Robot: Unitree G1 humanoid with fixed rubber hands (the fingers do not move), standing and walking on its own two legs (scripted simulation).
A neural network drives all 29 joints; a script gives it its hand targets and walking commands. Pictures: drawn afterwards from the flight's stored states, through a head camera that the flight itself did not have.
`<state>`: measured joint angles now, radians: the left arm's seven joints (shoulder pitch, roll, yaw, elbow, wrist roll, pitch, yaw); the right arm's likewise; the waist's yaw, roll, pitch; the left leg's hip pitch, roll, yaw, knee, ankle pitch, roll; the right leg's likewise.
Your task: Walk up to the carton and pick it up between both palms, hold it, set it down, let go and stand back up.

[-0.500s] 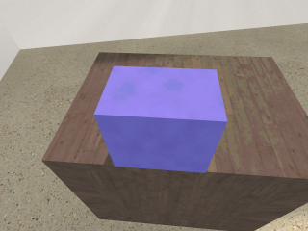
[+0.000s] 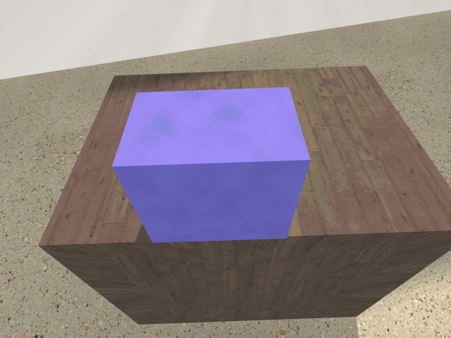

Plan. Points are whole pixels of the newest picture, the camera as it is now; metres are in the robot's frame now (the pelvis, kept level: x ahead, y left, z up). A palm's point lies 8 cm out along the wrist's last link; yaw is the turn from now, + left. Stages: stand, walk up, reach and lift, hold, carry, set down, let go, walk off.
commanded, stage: walk up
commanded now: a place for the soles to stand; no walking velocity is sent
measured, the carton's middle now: (216, 169) +0.40 +0.05 +0.08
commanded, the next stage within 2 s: reach and lift in 0.30 s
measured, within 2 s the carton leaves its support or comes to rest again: neither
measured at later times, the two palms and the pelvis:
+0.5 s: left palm out of the picture +0.15 +0.27 -0.14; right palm out of the picture +0.11 -0.26 -0.15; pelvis -0.03 +0.01 -0.04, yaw +0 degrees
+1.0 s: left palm out of the picture +0.08 +0.24 -0.06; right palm out of the picture +0.09 -0.22 -0.07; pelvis -0.05 -0.04 +0.00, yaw +2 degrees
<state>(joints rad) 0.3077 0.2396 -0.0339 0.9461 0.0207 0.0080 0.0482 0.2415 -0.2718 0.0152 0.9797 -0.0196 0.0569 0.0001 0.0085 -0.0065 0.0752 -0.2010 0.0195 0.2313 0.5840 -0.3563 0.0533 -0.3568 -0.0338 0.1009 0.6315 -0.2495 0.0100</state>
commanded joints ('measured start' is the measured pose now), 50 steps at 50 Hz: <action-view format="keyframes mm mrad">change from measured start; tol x16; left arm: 1 60 87 30 -71 3 -22 14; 9 94 236 78 -96 0 -19 27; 15 -21 64 22 -115 1 -10 11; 16 -639 172 22 -244 -105 178 -1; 21 -454 194 46 -422 -16 545 -36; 28 -109 116 111 -716 90 579 -90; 39 -356 228 131 -739 45 478 -62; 50 -227 286 151 -739 -55 352 -102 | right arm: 1 -31 -165 -37 -71 4 -8 -13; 15 72 -183 -46 -66 6 -32 -11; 16 -648 -111 -202 -207 -116 -128 43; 25 -124 -260 -135 -157 107 -45 88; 50 19 155 -56 -827 0 90 -99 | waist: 1 14 65 -1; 10 -18 -174 -70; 17 -18 131 50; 25 -41 156 -461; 35 -10 4 -56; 50 -18 -2 -1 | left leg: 1 -99 232 -190 -243 30 92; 8 -111 26 -156 114 -141 -38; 14 114 233 -362 -284 198 -2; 15 74 271 -366 -290 247 23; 16 -514 184 -325 -35 -134 -68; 17 -677 175 -281 -74 -321 -79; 24 189 140 -322 294 960 -184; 27 281 102 -286 215 854 -177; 38 -145 36 -151 -76 -86 -40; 50 -127 31 -137 -186 -44 -15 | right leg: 1 36 42 -81 80 -7 -49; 5 26 -55 95 -61 213 -107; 9 30 -237 445 -257 77 -226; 13 -101 -44 101 -44 131 -69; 16 56 35 -154 156 -175 -66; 17 190 38 -170 229 -157 -74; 23 -178 45 -197 269 273 -48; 30 -50 84 -196 3 335 -62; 38 134 -5 -82 -135 -94 -33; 50 290 -34 -18 -281 -218 -13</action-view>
